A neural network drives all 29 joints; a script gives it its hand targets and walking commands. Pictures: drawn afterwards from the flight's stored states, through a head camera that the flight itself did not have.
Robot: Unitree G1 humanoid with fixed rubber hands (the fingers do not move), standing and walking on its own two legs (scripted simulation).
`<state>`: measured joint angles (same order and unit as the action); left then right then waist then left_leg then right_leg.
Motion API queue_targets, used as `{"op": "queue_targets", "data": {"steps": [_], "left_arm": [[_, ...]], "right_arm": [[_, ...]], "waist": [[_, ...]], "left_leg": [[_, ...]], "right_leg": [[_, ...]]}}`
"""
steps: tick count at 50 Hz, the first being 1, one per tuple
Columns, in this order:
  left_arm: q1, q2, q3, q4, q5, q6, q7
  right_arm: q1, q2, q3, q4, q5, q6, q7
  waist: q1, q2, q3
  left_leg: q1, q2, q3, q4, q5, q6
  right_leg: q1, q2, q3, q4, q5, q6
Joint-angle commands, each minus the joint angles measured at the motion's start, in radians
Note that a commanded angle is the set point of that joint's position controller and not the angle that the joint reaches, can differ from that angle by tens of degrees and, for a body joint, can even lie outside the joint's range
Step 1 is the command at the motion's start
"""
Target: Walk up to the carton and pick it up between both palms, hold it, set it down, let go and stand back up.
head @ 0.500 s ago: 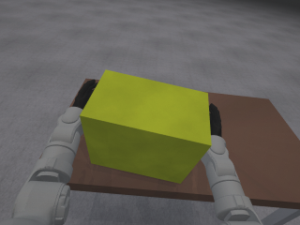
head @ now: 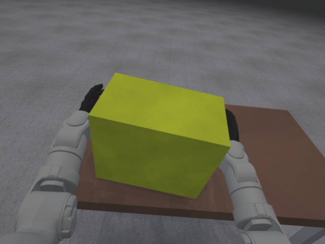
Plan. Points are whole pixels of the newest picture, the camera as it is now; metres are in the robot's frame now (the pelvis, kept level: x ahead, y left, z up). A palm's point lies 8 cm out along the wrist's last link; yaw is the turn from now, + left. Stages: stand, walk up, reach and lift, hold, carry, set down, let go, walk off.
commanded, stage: reach and lift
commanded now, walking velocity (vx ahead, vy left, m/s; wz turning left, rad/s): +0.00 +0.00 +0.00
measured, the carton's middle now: (157, 138) +0.35 -0.01 +0.12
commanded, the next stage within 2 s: hold in 1.52 s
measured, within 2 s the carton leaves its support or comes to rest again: neither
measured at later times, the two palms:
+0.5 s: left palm (82, 109) +0.37 +0.17 +0.19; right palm (236, 126) +0.32 -0.19 +0.18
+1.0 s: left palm (82, 99) +0.38 +0.17 +0.21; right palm (236, 114) +0.34 -0.20 +0.20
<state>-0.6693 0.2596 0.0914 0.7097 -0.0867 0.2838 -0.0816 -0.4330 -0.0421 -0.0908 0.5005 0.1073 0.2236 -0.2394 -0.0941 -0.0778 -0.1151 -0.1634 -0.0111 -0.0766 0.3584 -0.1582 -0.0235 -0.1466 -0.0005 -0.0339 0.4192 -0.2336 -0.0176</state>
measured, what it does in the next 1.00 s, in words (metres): stands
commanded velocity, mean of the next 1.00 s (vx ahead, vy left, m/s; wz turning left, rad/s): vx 0.00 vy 0.00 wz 0.00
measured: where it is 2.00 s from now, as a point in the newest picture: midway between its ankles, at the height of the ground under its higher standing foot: outside the picture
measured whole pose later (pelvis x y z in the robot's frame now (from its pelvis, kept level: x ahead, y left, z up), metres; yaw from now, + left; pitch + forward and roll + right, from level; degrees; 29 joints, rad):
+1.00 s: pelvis -0.01 +0.00 +0.00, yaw +0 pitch -3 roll +1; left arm -0.75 0.21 0.21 0.46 0.00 0.68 0.00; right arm -0.70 -0.16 -0.09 0.56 0.23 0.50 -0.18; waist -0.09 -0.08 -0.12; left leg -0.16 -0.01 -0.08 0.34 -0.13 -0.03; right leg -0.15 0.00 -0.03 0.42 -0.22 -0.02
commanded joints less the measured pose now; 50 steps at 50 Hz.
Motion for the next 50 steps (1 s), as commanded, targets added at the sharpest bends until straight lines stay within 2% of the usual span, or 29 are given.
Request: {"op": "queue_targets", "data": {"steps": [1,3,4,6,7,8,9,11,12,13,15,16,17,20,22,23,26,30,31,33,35,36,38,39,41,43,47,48,50], "left_arm": [[-0.752,-0.792,-0.302,-0.475,0.036,-0.010,-0.112],[-0.721,-0.777,-0.319,-0.507,0.035,0.022,-0.105],[-0.725,-0.797,-0.339,-0.542,0.021,0.035,-0.097],[-0.687,-0.778,-0.296,-0.505,0.041,0.060,-0.100],[-0.682,-0.787,-0.319,-0.573,0.031,0.079,-0.094],[-0.645,-0.745,-0.265,-0.505,0.070,0.100,-0.101],[-0.698,-0.771,-0.284,-0.576,0.050,0.105,-0.102],[-0.688,-0.768,-0.288,-0.541,0.053,0.135,-0.099],[-0.689,-0.758,-0.263,-0.553,0.066,0.142,-0.096],[-0.635,-0.742,-0.249,-0.513,0.082,0.163,-0.097],[-0.688,-0.771,-0.263,-0.538,0.075,0.177,-0.095],[-0.712,-0.784,-0.304,-0.625,0.050,0.180,-0.088],[-0.723,-0.764,-0.276,-0.567,0.052,0.184,-0.086],[-0.771,-0.756,-0.255,-0.577,0.050,0.207,-0.076],[-0.844,-0.732,-0.221,-0.503,0.063,0.219,-0.075],[-0.839,-0.749,-0.228,-0.500,0.060,0.225,-0.073],[-0.951,-0.751,-0.254,-0.561,0.037,0.229,-0.051],[-1.001,-0.743,-0.238,-0.532,0.047,0.243,-0.048],[-0.950,-0.755,-0.225,-0.475,0.055,0.256,-0.047],[-0.950,-0.755,-0.228,-0.477,0.058,0.262,-0.052],[-0.928,-0.728,-0.176,-0.452,0.073,0.274,-0.056],[-0.905,-0.734,-0.170,-0.450,0.070,0.280,-0.054],[-0.885,-0.711,-0.154,-0.423,0.087,0.290,-0.063],[-0.876,-0.731,-0.175,-0.474,0.075,0.290,-0.062],[-0.885,-0.687,-0.146,-0.497,0.078,0.300,-0.063],[-0.895,-0.714,-0.187,-0.601,0.055,0.294,-0.057],[-0.896,-0.734,-0.233,-0.638,0.014,0.316,-0.045],[-0.894,-0.730,-0.244,-0.661,0.013,0.321,-0.039],[-0.927,-0.721,-0.245,-0.663,0.002,0.331,-0.032]], "right_arm": [[-1.087,0.657,0.507,-0.515,0.138,-0.063,0.155],[-1.103,0.662,0.563,-0.577,0.172,-0.049,0.152],[-1.107,0.663,0.566,-0.589,0.179,-0.047,0.151],[-1.087,0.638,0.542,-0.546,0.185,-0.015,0.150],[-1.091,0.628,0.568,-0.580,0.204,-0.007,0.154],[-1.072,0.606,0.554,-0.537,0.192,0.009,0.152],[-1.133,0.637,0.563,-0.593,0.207,0.003,0.151],[-1.123,0.577,0.519,-0.525,0.203,0.028,0.158],[-1.178,0.609,0.557,-0.582,0.216,0.028,0.162],[-1.122,0.568,0.516,-0.508,0.209,0.048,0.162],[-1.159,0.564,0.492,-0.494,0.216,0.051,0.171],[-1.204,0.583,0.521,-0.585,0.240,0.047,0.177],[-1.240,0.575,0.519,-0.571,0.227,0.052,0.180],[-1.243,0.562,0.481,-0.497,0.235,0.083,0.202],[-1.296,0.569,0.440,-0.423,0.206,0.090,0.212],[-1.293,0.552,0.410,-0.401,0.207,0.098,0.216],[-1.311,0.546,0.394,-0.340,0.220,0.122,0.247],[-1.273,0.550,0.343,-0.204,0.201,0.146,0.264],[-1.303,0.546,0.342,-0.228,0.210,0.143,0.266],[-1.316,0.539,0.334,-0.235,0.217,0.139,0.272],[-1.319,0.549,0.344,-0.208,0.225,0.153,0.270],[-1.358,0.560,0.367,-0.276,0.240,0.150,0.266],[-1.361,0.551,0.375,-0.273,0.247,0.159,0.256],[-1.333,0.558,0.389,-0.281,0.265,0.164,0.250],[-1.329,0.567,0.413,-0.298,0.291,0.187,0.241],[-1.316,0.570,0.437,-0.356,0.319,0.188,0.232],[-1.360,0.551,0.458,-0.467,0.368,0.206,0.215],[-1.391,0.556,0.481,-0.522,0.376,0.208,0.212],[-1.400,0.563,0.477,-0.511,0.381,0.220,0.208]], "waist": [[0.079,0.101,-0.445],[0.110,0.115,-0.481],[0.104,0.132,-0.500],[0.104,0.092,-0.428],[0.107,0.096,-0.486],[0.117,0.074,-0.397],[0.118,0.083,-0.480],[0.082,0.112,-0.408],[0.133,0.077,-0.466],[0.104,0.097,-0.387],[0.088,0.118,-0.405],[0.098,0.111,-0.471],[0.107,0.083,-0.453],[0.103,0.098,-0.423],[0.102,0.093,-0.368],[0.082,0.104,-0.375],[0.081,0.138,-0.407],[0.053,0.156,-0.344],[0.069,0.145,-0.338],[0.056,0.139,-0.368],[0.081,0.111,-0.344],[0.099,0.096,-0.378],[0.095,0.098,-0.366],[0.096,0.121,-0.417],[0.107,0.072,-0.441],[0.097,0.126,-0.507],[0.084,0.133,-0.566],[0.099,0.114,-0.601],[0.098,0.111,-0.573]], "left_leg": [[0.204,-0.033,0.036,-0.047,0.258,0.049],[0.196,-0.039,0.038,-0.032,0.304,0.051],[0.195,-0.049,0.040,-0.027,0.318,0.049],[0.199,-0.039,0.034,-0.034,0.308,0.050],[0.229,-0.038,0.036,-0.032,0.338,0.048],[0.187,-0.045,0.041,-0.045,0.270,0.059],[0.200,-0.048,0.043,-0.023,0.316,0.057],[0.199,-0.046,0.038,-0.036,0.269,0.051],[0.218,-0.047,0.043,-0.029,0.292,0.061],[0.201,-0.051,0.040,-0.041,0.273,0.055],[0.226,-0.040,0.038,-0.031,0.279,0.048],[0.242,-0.044,0.040,-0.020,0.329,0.044],[0.226,-0.042,0.039,-0.029,0.273,0.057],[0.211,-0.036,0.038,-0.045,0.213,0.058],[0.157,-0.031,0.045,-0.067,0.112,0.065],[0.158,-0.033,0.046,-0.068,0.099,0.060],[0.171,-0.019,0.036,-0.076,0.059,0.048],[0.133,-0.019,0.040,-0.098,-0.016,0.042],[0.119,-0.020,0.038,-0.099,-0.011,0.047],[0.141,-0.013,0.032,-0.095,0.004,0.051],[0.127,-0.029,0.042,-0.091,0.041,0.061],[0.124,-0.032,0.043,-0.085,0.052,0.067],[0.121,-0.030,0.047,-0.088,0.086,0.069],[0.152,-0.033,0.044,-0.070,0.155,0.061],[0.157,-0.045,0.048,-0.062,0.170,0.071],[0.197,-0.049,0.035,-0.035,0.271,0.051],[0.230,-0.049,0.028,-0.006,0.343,0.035],[0.227,-0.047,0.026,0.002,0.337,0.040],[0.202,-0.048,0.028,0.004,0.314,0.038]], "right_leg": [[0.187,-0.015,0.071,-0.110,0.503,0.073],[0.215,-0.021,0.084,-0.091,0.607,0.081],[0.222,-0.018,0.083,-0.094,0.598,0.079],[0.208,-0.013,0.078,-0.102,0.577,0.078],[0.214,-0.008,0.071,-0.099,0.609,0.078],[0.203,-0.019,0.079,-0.111,0.577,0.087],[0.240,-0.022,0.083,-0.090,0.640,0.086],[0.187,-0.012,0.073,-0.109,0.557,0.076],[0.195,-0.004,0.074,-0.108,0.546,0.079],[0.185,-0.009,0.073,-0.118,0.561,0.077],[0.163,0.002,0.060,-0.120,0.492,0.064],[0.182,0.010,0.055,-0.103,0.546,0.067],[0.159,0.005,0.057,-0.122,0.476,0.070],[0.119,0.010,0.054,-0.131,0.361,0.059],[0.095,0.005,0.052,-0.153,0.203,0.043],[0.081,0.009,0.047,-0.154,0.187,0.041],[0.022,0.017,0.040,-0.149,0.117,0.024],[0.013,0.014,0.039,-0.155,0.052,0.018],[0.016,0.019,0.039,-0.155,0.061,0.019],[0.011,0.014,0.046,-0.159,0.071,0.022],[0.048,0.017,0.047,-0.162,0.107,0.033],[0.057,0.016,0.053,-0.160,0.115,0.040],[0.081,0.010,0.061,-0.160,0.155,0.048],[0.098,0.015,0.057,-0.149,0.233,0.049],[0.133,0.011,0.065,-0.149,0.298,0.066],[0.165,0.019,0.062,-0.124,0.408,0.064],[0.166,0.038,0.061,-0.116,0.472,0.067],[0.178,0.035,0.065,-0.112,0.490,0.072],[0.174,0.035,0.067,-0.110,0.480,0.069]]}}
